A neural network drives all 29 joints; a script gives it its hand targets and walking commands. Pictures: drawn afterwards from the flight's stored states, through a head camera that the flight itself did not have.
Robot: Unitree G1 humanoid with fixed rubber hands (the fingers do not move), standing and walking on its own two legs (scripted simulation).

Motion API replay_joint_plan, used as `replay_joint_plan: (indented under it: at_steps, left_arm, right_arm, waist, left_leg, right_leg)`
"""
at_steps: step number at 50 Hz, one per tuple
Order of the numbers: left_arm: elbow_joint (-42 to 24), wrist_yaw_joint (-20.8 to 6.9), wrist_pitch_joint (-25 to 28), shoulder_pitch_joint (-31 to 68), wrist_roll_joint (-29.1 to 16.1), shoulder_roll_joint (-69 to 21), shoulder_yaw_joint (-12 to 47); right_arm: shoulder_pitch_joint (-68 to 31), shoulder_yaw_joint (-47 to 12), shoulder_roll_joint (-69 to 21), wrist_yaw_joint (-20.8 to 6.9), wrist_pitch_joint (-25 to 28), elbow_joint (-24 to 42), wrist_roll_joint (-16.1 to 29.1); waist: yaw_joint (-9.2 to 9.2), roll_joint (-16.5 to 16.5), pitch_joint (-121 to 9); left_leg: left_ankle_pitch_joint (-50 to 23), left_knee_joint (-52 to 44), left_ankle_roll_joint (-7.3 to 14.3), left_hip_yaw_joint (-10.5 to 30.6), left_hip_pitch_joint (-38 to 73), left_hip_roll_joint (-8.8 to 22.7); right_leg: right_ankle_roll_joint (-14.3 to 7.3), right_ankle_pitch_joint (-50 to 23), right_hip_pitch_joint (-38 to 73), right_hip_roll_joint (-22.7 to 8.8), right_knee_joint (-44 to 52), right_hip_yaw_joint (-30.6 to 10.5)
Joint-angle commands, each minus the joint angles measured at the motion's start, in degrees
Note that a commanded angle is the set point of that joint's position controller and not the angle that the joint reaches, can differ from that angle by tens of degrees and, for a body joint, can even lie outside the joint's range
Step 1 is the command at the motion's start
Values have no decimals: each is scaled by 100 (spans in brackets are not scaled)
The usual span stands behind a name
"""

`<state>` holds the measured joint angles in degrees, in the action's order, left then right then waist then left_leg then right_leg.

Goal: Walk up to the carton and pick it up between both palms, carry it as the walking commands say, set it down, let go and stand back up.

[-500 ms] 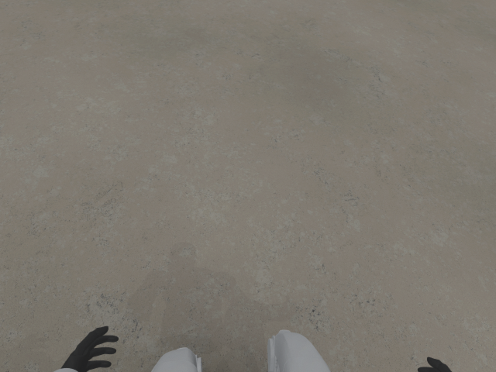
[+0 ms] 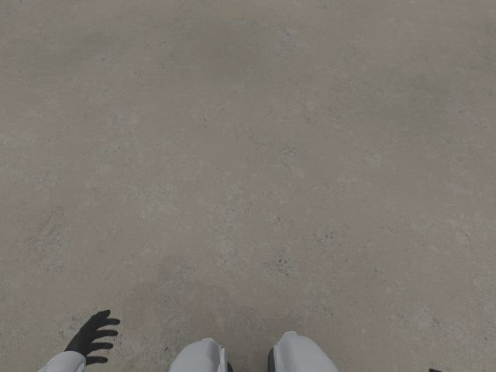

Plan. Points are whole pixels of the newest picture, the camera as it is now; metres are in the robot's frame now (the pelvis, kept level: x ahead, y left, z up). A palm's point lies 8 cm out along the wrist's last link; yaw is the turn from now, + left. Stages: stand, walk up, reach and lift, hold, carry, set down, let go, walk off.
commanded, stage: walk up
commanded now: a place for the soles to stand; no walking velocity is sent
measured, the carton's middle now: out of the picture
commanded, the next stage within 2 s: none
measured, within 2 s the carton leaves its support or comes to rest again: neither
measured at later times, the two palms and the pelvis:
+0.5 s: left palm (150, 352) +0.15 +0.18 -0.09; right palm out of the picture -0.11 -0.41 -0.09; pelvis -0.07 -0.06 +0.00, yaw -21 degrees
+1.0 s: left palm (229, 337) +0.17 +0.05 -0.09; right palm out of the picture -0.28 -0.41 -0.08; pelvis -0.11 -0.11 +0.01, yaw -42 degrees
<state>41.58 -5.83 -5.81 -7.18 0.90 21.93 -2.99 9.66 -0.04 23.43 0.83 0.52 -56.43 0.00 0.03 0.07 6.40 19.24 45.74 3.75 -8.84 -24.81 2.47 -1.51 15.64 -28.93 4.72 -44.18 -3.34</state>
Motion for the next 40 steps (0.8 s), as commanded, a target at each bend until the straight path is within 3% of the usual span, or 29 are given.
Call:
replay_joint_plan:
  at_steps: [1,4,8,10,11,12,13,14,15,16,18,21,22,23,24,25,26,27,28,29,30,32,34,35,36,37,38,39,40]
  left_arm:
    - [-494,-8,157,-150,425,1750,-628]
    - [-357,-159,262,-54,297,1464,-648]
    - [-405,-271,201,35,273,1380,-620]
    - [-355,-254,216,-97,276,1408,-653]
    - [-66,-254,207,-731,197,1446,-719]
    - [92,-219,230,-1072,266,1536,-787]
    - [252,-169,277,-1296,264,1775,-937]
    - [125,-94,256,-1278,293,2260,-1008]
    - [-130,-46,214,-488,301,2444,-975]
    - [-425,-36,224,-187,256,2234,-943]
    - [-714,25,248,59,280,1847,-786]
    - [-793,-79,258,251,330,1663,-747]
    - [-893,-77,239,441,295,1552,-703]
    - [-914,-87,229,725,243,1260,-545]
    - [-977,-71,222,846,220,930,-441]
    - [-867,-63,199,593,302,701,-432]
    - [-607,-59,152,169,376,1334,-589]
    - [-426,-138,137,-205,367,1659,-710]
    - [-354,-198,170,-327,292,1683,-754]
    - [-409,-246,245,-269,257,1671,-755]
    - [-333,-283,250,-423,268,1711,-785]
    - [-335,-349,214,-583,174,1524,-740]
    - [-255,-332,235,-557,168,1526,-788]
    - [-87,-312,222,-985,205,1633,-831]
    - [208,-246,261,-1466,174,1699,-905]
    - [174,-153,227,-1625,301,2149,-982]
    - [-89,-109,234,-900,271,2496,-1001]
    - [-371,-109,234,-344,219,2329,-950]
    - [-507,-74,243,-65,191,2289,-914]
  right_arm:
    - [-614,837,2086,202,270,728,-103]
    - [-449,793,1725,158,338,650,-193]
    - [-243,912,2078,118,381,675,-209]
    - [-388,935,2148,90,365,605,-244]
    - [-551,957,2192,56,313,647,-275]
    - [-477,896,2000,39,249,676,-251]
    - [-330,752,1658,31,201,584,-255]
    - [-394,649,1406,18,201,776,-160]
    - [-441,586,1469,30,155,843,-53]
    - [-470,602,1556,54,190,801,-51]
    - [100,625,1581,86,210,392,22]
    - [780,704,1669,100,285,155,43]
    - [1110,697,1635,110,312,120,47]
    - [1521,753,1600,131,380,39,20]
    - [1709,871,2089,215,391,34,-114]
    - [1242,1058,2693,277,359,224,-225]
    - [398,1021,2672,304,395,569,-94]
    - [-142,1006,2573,260,431,683,-107]
    - [-323,935,2384,213,450,694,-134]
    - [-431,909,2214,217,460,782,-175]
    - [-258,933,2136,209,489,761,-197]
    - [-579,1010,2272,169,465,765,-249]
    - [-493,1020,2267,136,413,676,-268]
    - [-495,1004,2160,100,357,738,-237]
    - [-478,916,1880,68,326,647,-276]
    - [-396,803,1531,46,273,761,-157]
    - [-445,673,1367,23,263,851,-81]
    - [-631,738,1723,-25,330,940,-8]
    - [-607,762,1810,-47,401,756,13]
  waist:
    - [-34,271,-926]
    - [-52,632,-1011]
    - [-269,938,-1227]
    - [-149,663,-1352]
    - [233,910,-1703]
    - [354,393,-1776]
    - [477,-417,-1566]
    - [655,-1774,-1089]
    - [355,-2102,-268]
    - [318,-1343,-178]
    - [125,-1117,-560]
    - [-93,-1419,-1226]
    - [-255,-1178,-1386]
    - [-610,-957,-1390]
    - [-871,164,-1287]
    - [-645,1321,-1165]
    - [-281,463,-939]
    - [-31,295,-785]
    - [138,452,-886]
    - [173,761,-932]
    - [166,574,-1236]
    - [278,968,-1400]
    - [276,817,-1442]
    - [356,340,-1582]
    - [607,-115,-1517]
    - [654,-1246,-1090]
    - [579,-2476,-340]
    - [332,-1745,139]
    - [245,-1340,64]
  left_leg:
    - [1032,-3397,967,2375,888,3157]
    - [-118,-2841,863,931,1366,2296]
    - [303,-2762,953,878,1694,2672]
    - [330,-2372,804,505,1285,2639]
    - [634,-1998,624,67,862,2353]
    - [992,-1225,509,-289,288,2004]
    - [1337,-280,197,-522,-310,1340]
    - [1785,632,-53,-811,-1247,457]
    - [1959,1083,-370,-223,-1933,42]
    - [1520,1153,-446,368,-1482,246]
    - [649,951,-406,307,-1145,145]
    - [239,-29,-303,207,306,-109]
    - [-82,-442,-205,375,1111,-31]
    - [-257,-1472,-27,636,2252,80]
    - [913,-2816,120,2115,2816,1198]
    - [2527,-3901,438,3408,2270,3159]
    - [2679,-3945,633,3372,1492,3739]
    - [2149,-3700,864,2597,1075,3546]
    - [1677,-3507,675,1874,833,3135]
    - [1045,-3216,647,1376,1033,2838]
    - [894,-3101,558,1010,891,2686]
    - [902,-2827,492,651,781,2554]
    - [1117,-2292,419,216,546,2354]
    - [1868,-1744,366,52,120,2273]
    - [1810,-765,209,-282,-81,1668]
    - [1915,446,-74,-680,-879,969]
    - [2040,1122,-330,-458,-1787,101]
    - [1665,1361,-427,246,-1889,113]
    - [1420,1251,-461,373,-1504,141]
  right_leg:
    - [378,515,-1022,-827,-2088,-356]
    - [310,80,-884,-1039,-1602,-160]
    - [399,471,-970,-1226,-982,185]
    - [233,784,-189,-1180,-183,347]
    - [116,530,725,-1015,125,555]
    - [-6,423,1475,-823,677,700]
    - [-287,623,1916,-689,1312,69]
    - [-878,1639,1666,-1493,2679,-1729]
    - [-1278,2376,890,-1719,3459,-2921]
    - [-1447,2457,377,-1791,3523,-2875]
    - [-1282,1063,506,-1367,2871,-2387]
    - [-1127,761,173,-1177,2663,-2223]
    - [-1048,844,-341,-1178,2529,-2198]
    - [-705,1031,-1240,-874,2232,-1760]
    - [-252,1349,-2101,-22,1149,-922]
    - [93,848,-2282,-173,-733,-125]
    - [215,719,-1910,-758,-1588,-307]
    - [224,507,-1425,-840,-1956,-272]
    - [250,255,-960,-979,-1830,-186]
    - [285,148,-774,-1071,-1614,-101]
    - [204,176,-301,-1069,-1495,3]
    - [139,546,219,-1177,-931,251]
    - [74,674,624,-1005,-187,460]
    - [-63,737,1265,-906,362,531]
    - [-245,806,1557,-651,1043,267]
    - [-684,2181,1445,-1014,2045,-1029]
    - [-1166,3893,720,-1428,3459,-2960]
    - [-1417,3977,200,-1525,3883,-3635]
    - [-1501,3263,-43,-1637,3619,-3444]
